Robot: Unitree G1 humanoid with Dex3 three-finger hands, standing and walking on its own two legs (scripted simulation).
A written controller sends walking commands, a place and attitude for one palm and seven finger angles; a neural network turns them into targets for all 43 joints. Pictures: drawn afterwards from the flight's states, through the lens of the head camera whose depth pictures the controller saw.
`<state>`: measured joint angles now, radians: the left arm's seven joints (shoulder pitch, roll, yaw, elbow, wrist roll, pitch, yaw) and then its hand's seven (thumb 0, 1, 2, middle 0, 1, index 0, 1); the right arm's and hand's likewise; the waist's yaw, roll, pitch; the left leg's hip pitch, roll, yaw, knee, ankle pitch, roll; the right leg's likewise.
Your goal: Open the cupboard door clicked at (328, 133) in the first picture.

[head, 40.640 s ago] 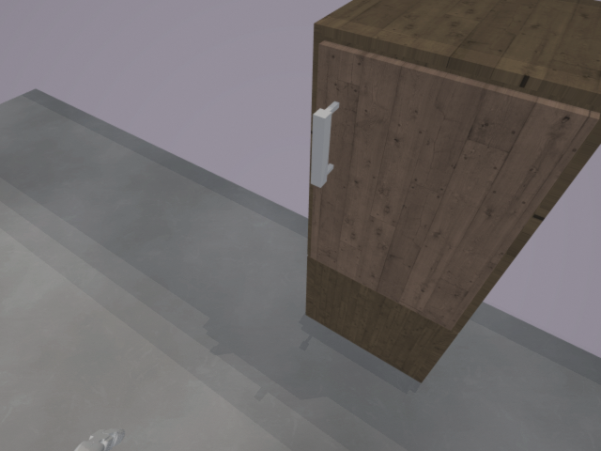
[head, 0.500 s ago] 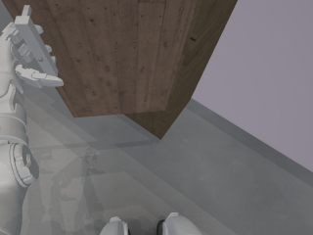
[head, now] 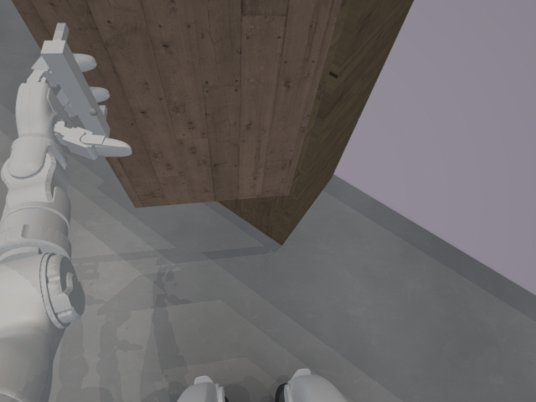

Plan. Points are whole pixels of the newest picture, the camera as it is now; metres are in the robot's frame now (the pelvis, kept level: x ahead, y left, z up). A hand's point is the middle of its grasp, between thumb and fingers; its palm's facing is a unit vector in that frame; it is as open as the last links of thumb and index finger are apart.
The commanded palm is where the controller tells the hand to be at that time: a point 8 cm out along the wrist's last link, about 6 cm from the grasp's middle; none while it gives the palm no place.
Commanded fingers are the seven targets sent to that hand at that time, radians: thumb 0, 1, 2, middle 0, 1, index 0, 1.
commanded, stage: slide the fingers in behind the handle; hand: left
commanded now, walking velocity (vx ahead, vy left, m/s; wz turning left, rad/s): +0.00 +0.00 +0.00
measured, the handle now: (83, 86) +0.56 +0.23 +0.10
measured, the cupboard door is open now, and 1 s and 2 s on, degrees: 43 43 84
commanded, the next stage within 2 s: close the thumb around the handle in 0.10 s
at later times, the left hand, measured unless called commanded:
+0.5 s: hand (97, 111) +0.51 +0.21 +0.10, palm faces +0.07 -1.00 -0.01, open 11.4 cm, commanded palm +0.48 +0.25 +0.10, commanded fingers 0.00 0.40 0.68 -0.36 -1.30 -0.36 -1.30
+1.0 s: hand (97, 108) +0.51 +0.21 +0.10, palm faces +0.06 -1.00 -0.01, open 5.7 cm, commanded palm +0.49 +0.25 +0.10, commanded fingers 0.00 0.90 0.90 -0.40 -1.35 -0.40 -1.35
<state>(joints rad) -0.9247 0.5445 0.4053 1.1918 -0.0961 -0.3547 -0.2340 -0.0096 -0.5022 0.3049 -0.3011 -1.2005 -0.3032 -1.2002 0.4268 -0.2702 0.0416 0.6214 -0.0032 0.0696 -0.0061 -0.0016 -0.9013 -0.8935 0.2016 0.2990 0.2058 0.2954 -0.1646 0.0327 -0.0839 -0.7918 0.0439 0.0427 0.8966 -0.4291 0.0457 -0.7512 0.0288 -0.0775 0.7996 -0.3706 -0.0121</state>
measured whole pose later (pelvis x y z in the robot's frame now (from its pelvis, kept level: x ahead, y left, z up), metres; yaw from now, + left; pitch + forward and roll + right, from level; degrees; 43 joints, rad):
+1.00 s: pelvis +0.00 +0.00 +0.00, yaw +0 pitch +19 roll -3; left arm -0.96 0.56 0.40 1.22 -0.09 -0.35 -0.24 0.01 0.71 0.83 -0.38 -1.35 -0.37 -1.35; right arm 0.42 -0.28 0.04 0.63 -0.01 0.06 -0.01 0.00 -0.90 -0.89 0.20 0.30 0.21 0.30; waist -0.17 0.03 -0.08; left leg -0.81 0.04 0.03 0.90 -0.43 0.04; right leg -0.77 0.03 -0.08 0.80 -0.37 -0.02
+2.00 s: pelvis +0.01 -0.03 +0.02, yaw +2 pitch +4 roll +0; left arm 0.15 -0.10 -0.18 -0.05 0.05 -0.02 0.53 0.03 0.64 0.73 -0.32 -1.29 -0.36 -1.33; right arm 0.16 -0.17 0.04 0.51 -0.05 0.10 0.02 0.00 -0.90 -0.89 0.20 0.30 0.20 0.30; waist -0.01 0.04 -0.09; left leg -0.41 0.02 0.02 0.72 -0.38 0.00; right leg -0.40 0.02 -0.09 0.70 -0.38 -0.05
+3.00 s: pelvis -0.01 -0.03 +0.02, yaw +4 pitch +3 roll +0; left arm 0.05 -0.10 -0.23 0.06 0.09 -0.09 0.56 -0.01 -0.50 0.31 -0.30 -0.57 -0.29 -0.57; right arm 0.17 -0.17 0.03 0.57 -0.05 0.07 -0.01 0.01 -0.90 -0.89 0.20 0.30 0.20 0.30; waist 0.01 0.04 -0.06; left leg -0.45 0.00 0.01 0.76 -0.37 0.01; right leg -0.43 -0.01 -0.10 0.75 -0.38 -0.04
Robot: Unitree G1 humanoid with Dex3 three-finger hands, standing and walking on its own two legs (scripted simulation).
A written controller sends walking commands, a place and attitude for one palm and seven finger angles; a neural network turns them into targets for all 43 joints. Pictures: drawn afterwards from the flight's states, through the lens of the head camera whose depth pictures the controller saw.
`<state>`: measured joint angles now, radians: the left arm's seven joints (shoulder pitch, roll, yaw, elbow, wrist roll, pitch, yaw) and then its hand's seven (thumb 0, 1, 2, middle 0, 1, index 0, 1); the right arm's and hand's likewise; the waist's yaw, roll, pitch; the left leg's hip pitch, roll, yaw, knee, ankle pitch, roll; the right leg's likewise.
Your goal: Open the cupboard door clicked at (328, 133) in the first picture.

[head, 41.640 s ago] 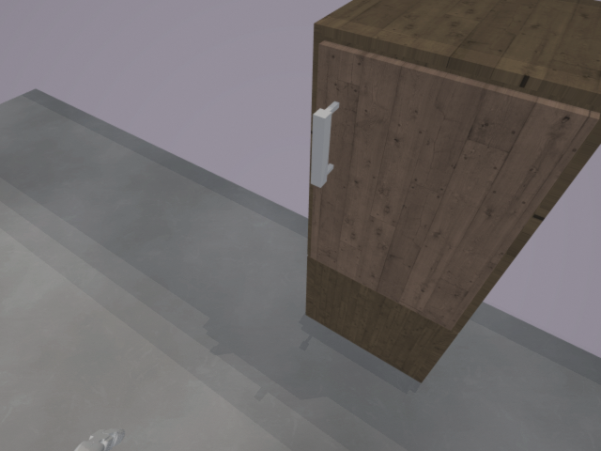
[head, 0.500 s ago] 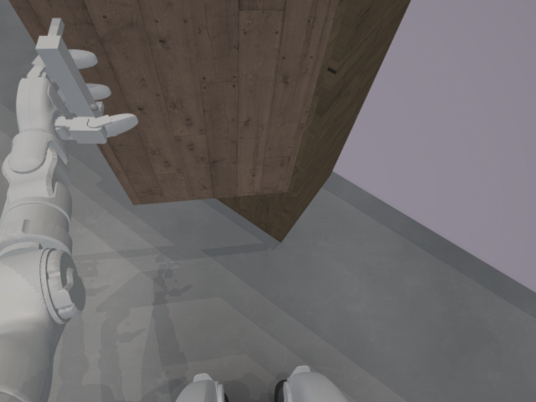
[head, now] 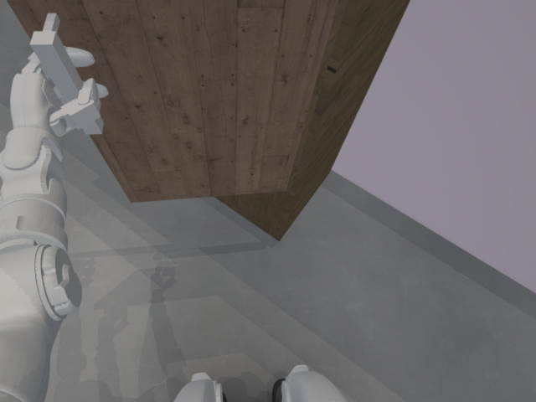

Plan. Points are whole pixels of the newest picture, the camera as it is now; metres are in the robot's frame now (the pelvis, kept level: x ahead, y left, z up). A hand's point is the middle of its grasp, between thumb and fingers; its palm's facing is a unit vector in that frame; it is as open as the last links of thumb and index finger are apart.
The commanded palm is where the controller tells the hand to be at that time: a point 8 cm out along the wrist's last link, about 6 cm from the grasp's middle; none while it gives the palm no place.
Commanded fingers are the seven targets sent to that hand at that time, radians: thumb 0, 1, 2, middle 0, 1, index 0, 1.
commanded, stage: pull the door open along its arc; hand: left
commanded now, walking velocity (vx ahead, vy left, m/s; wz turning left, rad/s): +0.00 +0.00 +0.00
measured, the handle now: (75, 79) +0.56 +0.23 +0.10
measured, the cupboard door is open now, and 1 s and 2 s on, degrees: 43 84 83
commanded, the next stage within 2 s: open thumb and fingers to let go in 0.94 s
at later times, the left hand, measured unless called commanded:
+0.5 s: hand (96, 155) +0.43 +0.19 +0.10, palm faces +0.01 -1.00 +0.00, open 6.1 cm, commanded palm +0.37 +0.23 +0.10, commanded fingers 0.00 0.90 0.90 -0.40 -1.35 -0.40 -1.35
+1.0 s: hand (194, 255) +0.29 +0.07 +0.11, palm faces +0.42 -0.91 +0.01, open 6.3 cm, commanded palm +0.24 +0.11 +0.10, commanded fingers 0.00 0.90 0.90 -0.40 -1.35 -0.40 -1.35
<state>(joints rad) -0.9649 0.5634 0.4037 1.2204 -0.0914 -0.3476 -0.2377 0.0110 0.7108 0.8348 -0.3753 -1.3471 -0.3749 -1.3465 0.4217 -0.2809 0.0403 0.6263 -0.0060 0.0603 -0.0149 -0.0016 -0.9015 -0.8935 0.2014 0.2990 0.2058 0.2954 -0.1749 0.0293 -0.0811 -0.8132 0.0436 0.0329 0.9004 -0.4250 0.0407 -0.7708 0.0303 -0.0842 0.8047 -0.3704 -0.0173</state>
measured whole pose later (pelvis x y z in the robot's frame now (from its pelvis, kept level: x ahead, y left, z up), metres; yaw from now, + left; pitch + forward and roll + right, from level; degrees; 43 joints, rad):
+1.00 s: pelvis +0.01 -0.03 +0.02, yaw +2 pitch +4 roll +0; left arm 0.15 -0.10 -0.18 -0.05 0.05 -0.02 0.53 0.03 0.64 0.73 -0.32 -1.29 -0.36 -1.33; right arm 0.16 -0.17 0.04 0.51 -0.05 0.10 0.02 0.00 -0.90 -0.89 0.20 0.30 0.20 0.30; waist -0.01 0.04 -0.09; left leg -0.41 0.02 0.02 0.72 -0.38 0.00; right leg -0.40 0.02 -0.09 0.70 -0.38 -0.05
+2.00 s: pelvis -0.01 -0.02 +0.02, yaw +3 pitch +3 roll +0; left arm 0.05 -0.10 -0.23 0.06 0.09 -0.09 0.56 -0.01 -0.50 0.31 -0.30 -0.57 -0.29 -0.57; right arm 0.17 -0.17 0.03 0.57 -0.05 0.07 -0.01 0.01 -0.90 -0.89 0.20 0.30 0.20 0.30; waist 0.01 0.04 -0.06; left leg -0.45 0.00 0.01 0.76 -0.37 0.01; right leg -0.43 -0.01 -0.10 0.75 -0.38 -0.04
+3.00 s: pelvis +0.00 -0.03 +0.01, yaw +3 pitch +6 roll -1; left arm 0.49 0.17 0.02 -0.25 -0.18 -0.23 -0.09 -0.01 -0.50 0.30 -0.17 -0.31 -0.16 -0.30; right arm 0.25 -0.24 0.03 0.48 0.01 -0.10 -0.04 0.01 -0.90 -0.89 0.20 0.30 0.20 0.30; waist 0.02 0.05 -0.07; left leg -0.51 0.02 0.01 0.83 -0.43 0.00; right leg -0.49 0.01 -0.10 0.81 -0.43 -0.05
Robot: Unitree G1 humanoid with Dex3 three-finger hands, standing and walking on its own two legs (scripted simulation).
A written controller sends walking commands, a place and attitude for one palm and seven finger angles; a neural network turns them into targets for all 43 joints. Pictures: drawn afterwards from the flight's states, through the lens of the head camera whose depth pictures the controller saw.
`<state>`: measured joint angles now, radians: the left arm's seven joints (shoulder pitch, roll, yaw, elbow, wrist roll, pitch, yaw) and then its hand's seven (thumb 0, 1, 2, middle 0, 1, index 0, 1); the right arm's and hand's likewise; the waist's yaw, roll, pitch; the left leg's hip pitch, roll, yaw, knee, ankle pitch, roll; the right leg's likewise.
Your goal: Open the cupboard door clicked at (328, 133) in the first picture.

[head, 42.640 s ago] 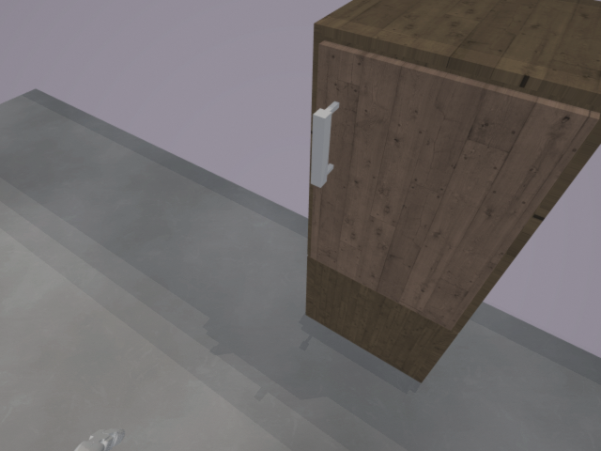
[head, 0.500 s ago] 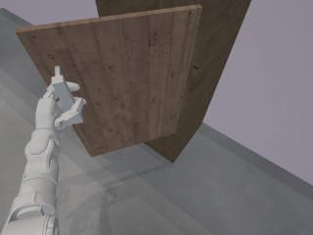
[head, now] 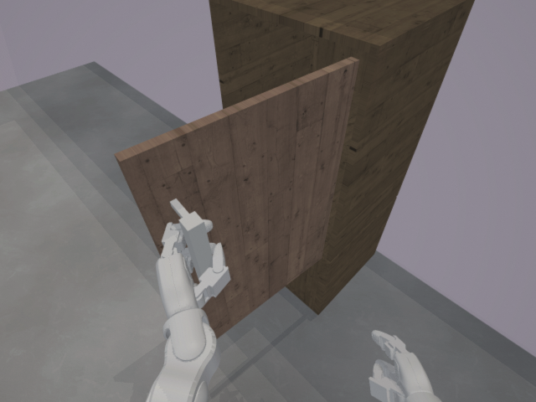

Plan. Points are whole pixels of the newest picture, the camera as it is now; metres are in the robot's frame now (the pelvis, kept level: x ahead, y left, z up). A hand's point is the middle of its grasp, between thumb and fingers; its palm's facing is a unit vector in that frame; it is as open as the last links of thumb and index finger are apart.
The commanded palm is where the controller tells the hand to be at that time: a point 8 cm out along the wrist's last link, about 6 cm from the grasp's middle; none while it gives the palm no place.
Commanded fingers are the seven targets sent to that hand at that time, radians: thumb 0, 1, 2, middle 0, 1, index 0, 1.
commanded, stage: open thumb and fingers to let go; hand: left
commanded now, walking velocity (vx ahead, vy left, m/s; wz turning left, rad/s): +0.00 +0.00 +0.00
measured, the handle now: (194, 246) +0.33 +0.13 +0.08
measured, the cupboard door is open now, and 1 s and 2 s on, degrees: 84 83 85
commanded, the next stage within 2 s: slide the hand sideways off the handle in 0.86 s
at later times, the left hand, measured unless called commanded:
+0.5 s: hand (223, 272) +0.28 +0.08 +0.08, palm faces +0.42 -0.91 -0.01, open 11.5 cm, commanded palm +0.24 +0.13 +0.07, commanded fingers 0.00 -0.50 0.30 -0.28 -1.10 -0.28 -1.10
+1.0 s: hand (217, 273) +0.28 +0.09 +0.08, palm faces +0.36 -0.93 -0.01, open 15.2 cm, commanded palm +0.24 +0.13 +0.07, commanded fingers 0.00 -0.50 0.30 -0.15 -0.30 -0.15 -0.30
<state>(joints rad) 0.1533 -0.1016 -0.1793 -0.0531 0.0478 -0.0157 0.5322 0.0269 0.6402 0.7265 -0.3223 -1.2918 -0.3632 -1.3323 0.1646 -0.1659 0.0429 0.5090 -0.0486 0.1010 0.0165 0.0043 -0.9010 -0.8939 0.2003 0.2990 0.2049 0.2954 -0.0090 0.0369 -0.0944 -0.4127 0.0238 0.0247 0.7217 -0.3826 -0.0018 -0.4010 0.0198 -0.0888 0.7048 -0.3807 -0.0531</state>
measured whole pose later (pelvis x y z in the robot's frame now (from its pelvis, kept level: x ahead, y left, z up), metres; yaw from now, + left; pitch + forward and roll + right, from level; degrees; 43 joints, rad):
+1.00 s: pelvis -0.02 +0.01 +0.00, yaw +1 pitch +3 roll +0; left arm 0.05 -0.10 -0.23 0.06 0.09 -0.09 0.56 -0.01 -0.50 0.31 -0.30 -0.57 -0.29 -0.57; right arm 0.17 -0.17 0.03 0.57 -0.05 0.07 -0.01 0.01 -0.90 -0.89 0.20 0.30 0.20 0.30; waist 0.01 0.04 -0.06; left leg -0.45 0.00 0.01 0.76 -0.37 0.01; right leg -0.43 -0.01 -0.10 0.75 -0.38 -0.04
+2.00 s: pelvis +0.00 +0.00 -0.01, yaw +1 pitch +6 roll -1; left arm 0.49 0.17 0.02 -0.25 -0.18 -0.23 -0.09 -0.01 -0.50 0.30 -0.17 -0.31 -0.16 -0.30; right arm 0.25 -0.24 0.03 0.48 0.01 -0.10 -0.04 0.01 -0.90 -0.89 0.20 0.30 0.20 0.30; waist 0.02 0.05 -0.07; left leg -0.51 0.02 0.01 0.83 -0.43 0.00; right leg -0.49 0.01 -0.10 0.81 -0.43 -0.05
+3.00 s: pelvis -0.01 +0.03 +0.01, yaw +0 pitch -1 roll -1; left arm 0.56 0.30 0.15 -0.44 -0.07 -0.05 0.09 -0.01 -0.19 0.44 -0.17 -0.30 -0.17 -0.30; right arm 0.23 -0.22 0.06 0.56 0.01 -0.15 -0.10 0.01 -0.90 -0.89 0.20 0.30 0.21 0.30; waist 0.05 0.06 -0.01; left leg -0.26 0.00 0.03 0.61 -0.33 0.04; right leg -0.23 0.00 -0.08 0.55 -0.30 -0.01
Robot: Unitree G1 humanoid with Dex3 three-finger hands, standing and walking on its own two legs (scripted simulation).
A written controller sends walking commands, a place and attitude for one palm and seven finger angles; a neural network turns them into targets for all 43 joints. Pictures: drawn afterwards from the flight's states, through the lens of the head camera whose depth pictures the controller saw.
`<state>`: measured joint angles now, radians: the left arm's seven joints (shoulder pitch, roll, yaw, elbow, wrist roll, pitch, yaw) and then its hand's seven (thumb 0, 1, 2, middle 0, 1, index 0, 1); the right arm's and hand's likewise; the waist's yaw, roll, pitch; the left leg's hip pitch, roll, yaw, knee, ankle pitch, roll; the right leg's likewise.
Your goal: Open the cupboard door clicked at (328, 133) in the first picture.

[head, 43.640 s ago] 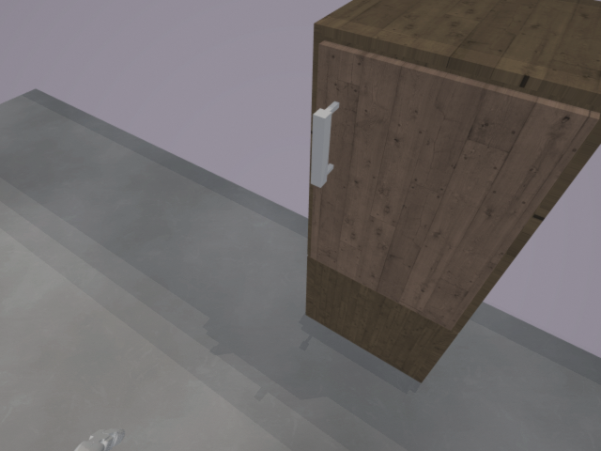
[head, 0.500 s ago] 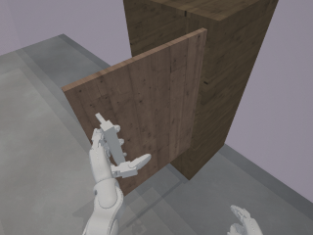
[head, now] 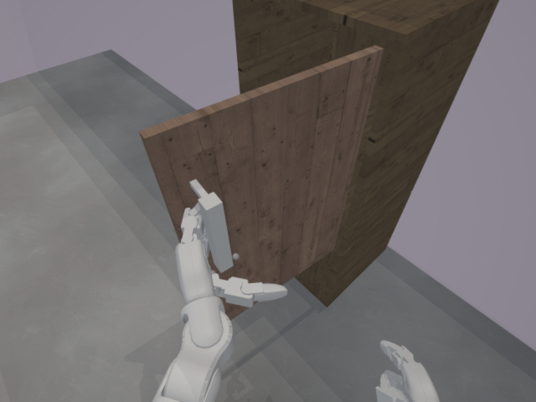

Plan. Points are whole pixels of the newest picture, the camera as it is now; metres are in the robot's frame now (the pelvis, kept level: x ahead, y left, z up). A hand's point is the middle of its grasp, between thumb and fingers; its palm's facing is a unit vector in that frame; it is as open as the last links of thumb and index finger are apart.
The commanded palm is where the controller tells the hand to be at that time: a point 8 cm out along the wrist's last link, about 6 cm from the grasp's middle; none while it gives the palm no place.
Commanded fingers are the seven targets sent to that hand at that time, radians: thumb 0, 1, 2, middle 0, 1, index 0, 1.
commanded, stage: slide the hand sideways off the handle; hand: left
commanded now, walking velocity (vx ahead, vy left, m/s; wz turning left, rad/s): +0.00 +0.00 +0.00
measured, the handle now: (210, 227) +0.35 +0.12 +0.08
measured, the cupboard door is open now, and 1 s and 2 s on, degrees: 83 85 85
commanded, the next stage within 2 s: draw the hand back to the body in 1.16 s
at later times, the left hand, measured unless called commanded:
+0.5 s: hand (219, 285) +0.26 +0.09 +0.08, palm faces -0.06 -1.00 -0.02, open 16.3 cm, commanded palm +0.23 +0.15 +0.08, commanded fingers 0.00 -0.50 0.30 -0.15 -0.30 -0.15 -0.30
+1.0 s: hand (175, 312) +0.22 +0.14 +0.08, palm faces +0.02 -1.00 -0.06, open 16.3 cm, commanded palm +0.19 +0.20 +0.08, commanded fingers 0.00 -0.50 0.30 -0.15 -0.30 -0.15 -0.30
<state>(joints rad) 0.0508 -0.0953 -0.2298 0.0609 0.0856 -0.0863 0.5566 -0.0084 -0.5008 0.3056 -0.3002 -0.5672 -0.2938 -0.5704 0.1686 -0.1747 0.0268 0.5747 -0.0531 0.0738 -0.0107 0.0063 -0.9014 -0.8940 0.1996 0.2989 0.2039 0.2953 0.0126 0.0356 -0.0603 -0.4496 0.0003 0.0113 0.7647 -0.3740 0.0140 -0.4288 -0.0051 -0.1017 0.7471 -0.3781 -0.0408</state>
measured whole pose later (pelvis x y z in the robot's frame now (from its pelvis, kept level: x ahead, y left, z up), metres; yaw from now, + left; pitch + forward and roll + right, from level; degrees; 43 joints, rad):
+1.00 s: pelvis +0.01 -0.01 -0.01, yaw +0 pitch +6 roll -1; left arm 0.49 0.17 0.02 -0.25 -0.18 -0.23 -0.09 -0.01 -0.50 0.30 -0.17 -0.31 -0.16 -0.30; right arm 0.25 -0.24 0.03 0.48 0.01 -0.10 -0.04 0.01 -0.90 -0.89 0.20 0.30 0.20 0.30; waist 0.02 0.05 -0.07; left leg -0.51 0.02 0.01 0.83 -0.43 0.00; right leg -0.49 0.01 -0.10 0.81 -0.43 -0.05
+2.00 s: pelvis +0.01 +0.02 +0.02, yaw -1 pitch -1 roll -1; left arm 0.56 0.30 0.15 -0.44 -0.07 -0.05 0.09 -0.01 -0.19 0.44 -0.17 -0.30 -0.17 -0.30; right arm 0.23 -0.22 0.06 0.56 0.01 -0.15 -0.10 0.01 -0.90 -0.89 0.20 0.30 0.21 0.30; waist 0.05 0.06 -0.01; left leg -0.26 0.00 0.03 0.61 -0.33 0.04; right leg -0.23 0.00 -0.08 0.55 -0.30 -0.01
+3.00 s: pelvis +0.02 +0.00 +0.03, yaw -2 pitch -5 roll -1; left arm 0.46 0.34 0.33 -0.38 -0.06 -0.09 0.11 0.02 0.89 0.90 -0.21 -0.30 -0.21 -0.30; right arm 0.18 -0.23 0.02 0.65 0.00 -0.09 -0.07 0.01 -0.90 -0.89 0.20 0.30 0.20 0.30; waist 0.07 0.08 0.04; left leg -0.08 0.02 0.04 0.40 -0.24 0.01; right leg -0.06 0.03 -0.07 0.35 -0.21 -0.03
